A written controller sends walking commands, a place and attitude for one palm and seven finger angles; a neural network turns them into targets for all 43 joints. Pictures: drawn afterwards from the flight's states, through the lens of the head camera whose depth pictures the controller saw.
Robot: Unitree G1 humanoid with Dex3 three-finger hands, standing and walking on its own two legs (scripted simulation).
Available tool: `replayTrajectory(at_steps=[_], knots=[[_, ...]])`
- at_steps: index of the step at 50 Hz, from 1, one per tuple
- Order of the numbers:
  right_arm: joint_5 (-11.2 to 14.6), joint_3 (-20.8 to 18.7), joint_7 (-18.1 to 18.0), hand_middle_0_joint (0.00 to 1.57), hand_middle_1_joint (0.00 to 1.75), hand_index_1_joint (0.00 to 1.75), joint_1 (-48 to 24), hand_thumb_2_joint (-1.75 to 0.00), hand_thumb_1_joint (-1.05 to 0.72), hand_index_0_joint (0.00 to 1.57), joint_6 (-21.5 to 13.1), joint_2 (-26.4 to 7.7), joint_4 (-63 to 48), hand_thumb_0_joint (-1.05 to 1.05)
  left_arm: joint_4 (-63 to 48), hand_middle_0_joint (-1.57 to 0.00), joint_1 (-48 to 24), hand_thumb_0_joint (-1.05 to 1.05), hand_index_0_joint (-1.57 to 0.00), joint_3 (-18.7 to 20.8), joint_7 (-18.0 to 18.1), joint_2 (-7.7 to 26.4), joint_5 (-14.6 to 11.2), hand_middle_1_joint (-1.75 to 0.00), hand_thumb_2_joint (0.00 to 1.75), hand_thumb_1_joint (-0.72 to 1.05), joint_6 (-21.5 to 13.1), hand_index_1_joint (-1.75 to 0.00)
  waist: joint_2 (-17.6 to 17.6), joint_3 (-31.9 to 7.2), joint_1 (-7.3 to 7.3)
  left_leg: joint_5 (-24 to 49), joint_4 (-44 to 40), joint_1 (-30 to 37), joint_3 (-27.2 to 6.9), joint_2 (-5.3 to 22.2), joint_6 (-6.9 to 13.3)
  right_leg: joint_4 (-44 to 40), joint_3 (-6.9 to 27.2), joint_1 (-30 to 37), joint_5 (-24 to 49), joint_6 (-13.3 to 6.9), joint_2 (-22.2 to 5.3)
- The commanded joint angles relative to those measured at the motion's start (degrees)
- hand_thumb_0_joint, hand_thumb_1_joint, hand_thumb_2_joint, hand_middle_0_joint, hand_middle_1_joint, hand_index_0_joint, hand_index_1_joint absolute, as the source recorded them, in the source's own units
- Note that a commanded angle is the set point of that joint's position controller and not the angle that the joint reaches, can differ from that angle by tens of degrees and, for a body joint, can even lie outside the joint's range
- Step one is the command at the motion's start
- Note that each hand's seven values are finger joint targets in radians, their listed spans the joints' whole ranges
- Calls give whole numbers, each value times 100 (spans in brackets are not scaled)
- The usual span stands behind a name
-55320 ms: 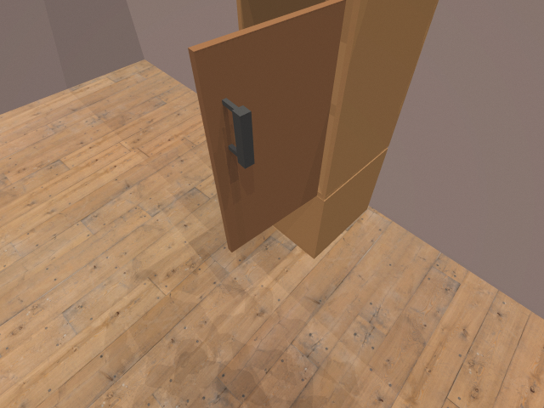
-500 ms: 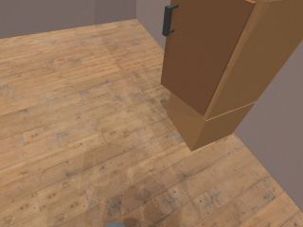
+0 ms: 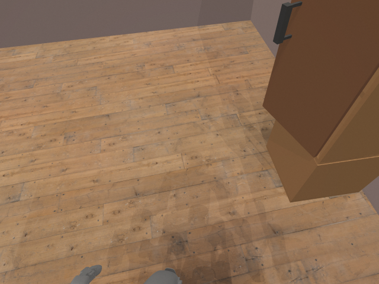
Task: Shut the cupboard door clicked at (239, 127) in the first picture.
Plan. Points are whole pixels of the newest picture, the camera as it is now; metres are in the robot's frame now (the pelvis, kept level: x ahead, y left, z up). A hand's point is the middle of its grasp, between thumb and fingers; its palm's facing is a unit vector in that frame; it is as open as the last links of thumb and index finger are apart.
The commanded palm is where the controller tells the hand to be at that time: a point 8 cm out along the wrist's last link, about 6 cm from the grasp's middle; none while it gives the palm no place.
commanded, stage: walk to a spot facing it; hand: left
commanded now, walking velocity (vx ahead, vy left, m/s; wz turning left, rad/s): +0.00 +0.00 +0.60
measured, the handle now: (287, 22) +0.89 -0.31 +0.09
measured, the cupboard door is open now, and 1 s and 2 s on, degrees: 17 17 17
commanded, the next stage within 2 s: turn to face it in 1.58 s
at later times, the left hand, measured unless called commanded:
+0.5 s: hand out of the picture -0.01 +0.25 -0.16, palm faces +0.35 -0.90 -0.25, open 7.4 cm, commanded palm none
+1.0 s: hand out of the picture +0.05 +0.17 -0.15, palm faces +0.65 -0.74 -0.20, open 7.3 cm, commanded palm none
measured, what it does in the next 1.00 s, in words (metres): walks ahead, turning left: left foot, then right foot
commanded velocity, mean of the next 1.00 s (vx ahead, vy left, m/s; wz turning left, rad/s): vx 0.24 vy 0.00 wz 0.59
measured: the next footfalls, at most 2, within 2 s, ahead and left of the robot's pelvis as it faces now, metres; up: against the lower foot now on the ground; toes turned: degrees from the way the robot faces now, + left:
left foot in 0.34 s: +0.01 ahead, +0.14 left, +0.00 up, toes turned +19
right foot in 0.70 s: +0.21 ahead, -0.07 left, +0.00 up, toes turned +21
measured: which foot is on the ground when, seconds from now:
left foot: up 0.00-0.32, down 0.34-0.70, up 0.72-1.00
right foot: down 0.00-0.34, up 0.36-0.68, down 0.70-1.00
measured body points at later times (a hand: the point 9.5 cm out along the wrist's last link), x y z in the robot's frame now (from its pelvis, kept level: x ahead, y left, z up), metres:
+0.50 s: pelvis +0.01 +0.02 +0.00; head +0.04 +0.05 +0.45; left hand -0.03 +0.29 -0.14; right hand +0.17 -0.19 -0.13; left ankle -0.03 +0.13 -0.73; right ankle +0.05 -0.12 -0.66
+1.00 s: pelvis +0.15 +0.02 +0.02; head +0.18 +0.03 +0.46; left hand +0.02 +0.21 -0.13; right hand +0.36 -0.14 -0.13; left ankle +0.10 +0.18 -0.64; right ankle +0.17 -0.08 -0.73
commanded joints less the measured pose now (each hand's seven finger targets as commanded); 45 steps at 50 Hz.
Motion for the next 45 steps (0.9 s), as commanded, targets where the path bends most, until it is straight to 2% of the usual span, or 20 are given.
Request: replayTrajectory(at_steps=[1,3,11,14,15,16,17,18,20,23,30,33,34,35,36,37,38,39,41,45], knots=[[-19,-106,98,20,30,30,96,-90,-90,20,-83,-348,-392,0,-473,-20,-339,0,-20,208,97,909,-13,-30,90,90,-140,-30,-1354,112,-174,-39,2429,-589,310,488,-127,-1638,935,-80,861,-770,-1691],[19,-55,142,20,30,30,14,-90,-90,20,-83,-250,-455,0,-440,-20,-84,0,-20,202,72,888,-15,-30,90,90,-186,-30,-1332,-27,-104,121,2175,-472,563,465,-211,-1346,274,228,2038,-645,-1487],[71,119,141,20,30,30,-729,-90,-90,20,-172,-111,-745,0,-160,-20,914,0,-20,369,74,1277,21,-30,90,90,-162,-30,-1482,-420,441,-346,-337,157,1215,517,-151,-527,-162,1532,4217,-684,-1888],[57,106,122,20,30,30,-282,-90,-90,20,-246,-255,-662,0,-138,-20,843,0,-20,397,31,1278,-18,-30,90,90,-157,-30,-1428,-708,188,483,-1649,1224,1331,407,-18,125,-484,1232,3917,-349,-1781],[27,58,115,20,30,30,161,-90,-90,20,-298,-481,-536,0,-167,-20,812,0,-20,382,3,1212,-77,-30,90,90,-147,-30,-876,-982,-69,1306,-2333,2201,1151,527,78,838,-746,688,3148,-102,-1665],[-44,-98,74,20,30,30,533,-90,-90,20,-356,-1155,-468,0,-334,-20,865,0,-20,327,-50,833,-113,-30,90,90,-119,-30,771,-1304,-252,2235,-2559,3323,-665,1889,666,2083,-1037,-853,318,296,-929],[-38,-192,7,20,30,30,1012,-90,-90,20,-341,-1566,-335,0,-644,-20,347,0,-20,175,-67,582,-67,-30,90,90,-109,-30,1621,-1236,-540,3445,-2672,3758,-2010,2849,1443,3108,-653,-2233,-2181,411,-410],[-48,-154,-19,20,30,30,1203,-90,-90,20,-325,-1465,-218,0,-773,-20,-52,0,-20,195,-66,745,-14,-30,90,90,-77,-30,876,-1026,-597,2362,-2720,3511,-1780,2950,1661,3374,-111,-2455,-2042,300,-595],[-62,-47,-104,20,30,30,723,-90,-90,20,-400,-1142,-383,0,-676,-20,-345,0,-20,240,-122,746,-15,-30,90,90,-96,-30,919,-458,-419,834,-2978,2680,-1584,2325,1359,3408,100,-2487,-1186,309,-643],[-50,30,-98,20,30,30,161,-90,-90,20,-483,-952,-500,0,-448,-20,15,0,-20,261,-269,685,-20,-30,90,90,-105,-30,725,-77,-49,266,-3265,2025,-951,1762,1049,2986,40,-2128,-344,361,-509],[-54,-23,-40,20,30,30,157,-90,-90,20,-502,-997,-406,0,-492,-20,2,0,-20,219,-338,657,-39,-30,90,90,-163,-30,761,-4,70,-640,-3408,1365,-974,1522,1100,976,-235,-1059,-26,424,-171],[-22,-32,-35,20,30,30,-199,-90,-90,20,-470,-900,-460,0,-183,-20,996,0,-20,315,-328,768,-17,-30,90,90,-245,-30,292,-167,580,-1054,-2554,167,-848,1161,887,12,-364,925,276,410,105],[31,6,-19,20,30,30,-297,-90,-90,20,-493,-654,-531,0,-30,-20,1639,0,-20,403,-276,1103,18,-30,90,90,-325,-30,-476,-379,898,-1260,-1563,-677,-456,652,653,-786,232,1985,-504,331,-362],[97,112,-5,20,30,30,-100,-90,-90,20,-547,-122,-625,0,44,-20,2124,0,-20,530,-181,1714,107,-30,90,90,-387,-30,-2439,-799,1100,-1426,700,-1485,488,-79,311,-1932,2475,2624,-2282,-145,-2184],[21,56,22,20,30,30,-249,-90,-90,20,-529,-294,-728,0,-40,-20,1877,0,-20,467,-125,1704,4,-30,90,90,-325,-30,-2312,-400,923,-1249,2047,-1597,209,203,325,-2682,3520,1588,-3363,-442,-2758],[-45,29,59,20,30,30,-104,-90,-90,20,-516,-316,-682,0,-180,-20,1284,0,-20,432,-116,1492,-23,-30,90,90,-315,-30,-1576,-88,530,-704,2404,-1612,109,387,310,-2661,3005,1085,-3036,-489,-2646],[-60,33,82,20,30,30,14,-90,-90,20,-514,-264,-555,0,-240,-20,1032,0,-20,387,-95,1301,-10,-30,90,90,-401,-30,-1698,-43,382,-230,2735,-1474,122,641,267,-2670,3050,629,-3178,-500,-2516],[-66,-2,121,20,30,30,161,-90,-90,20,-458,-255,-377,0,-232,-20,692,0,-20,318,-75,1001,-4,-30,90,90,-419,-30,-1466,56,126,257,2875,-1264,203,845,212,-2600,2184,293,-2716,-381,-2349],[-62,56,209,20,30,30,161,-90,-90,20,-394,-80,-268,0,-196,-20,665,0,-20,219,-100,671,-21,-30,90,90,-512,-30,-1105,92,43,896,2554,-883,455,908,78,-2423,578,118,-822,-208,-1791],[-14,96,256,20,30,30,-18,-90,-90,20,-355,97,-258,0,133,-20,1215,0,-20,181,-71,517,-27,-30,90,90,-613,-30,-1104,76,127,1236,2001,-1226,740,930,2,-2238,-433,966,1134,-264,-1664]])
